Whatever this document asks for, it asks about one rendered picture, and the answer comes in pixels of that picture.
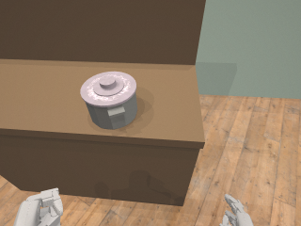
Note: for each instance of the table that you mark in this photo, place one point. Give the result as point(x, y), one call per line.
point(50, 48)

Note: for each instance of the pot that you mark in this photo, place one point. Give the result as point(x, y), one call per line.
point(114, 117)

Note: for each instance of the knob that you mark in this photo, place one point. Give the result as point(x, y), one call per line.
point(107, 82)

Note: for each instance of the robot left hand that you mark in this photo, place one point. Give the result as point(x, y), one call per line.
point(30, 214)

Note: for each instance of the robot right hand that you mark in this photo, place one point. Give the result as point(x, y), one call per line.
point(241, 218)

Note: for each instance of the lid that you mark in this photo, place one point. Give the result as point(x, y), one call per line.
point(92, 93)

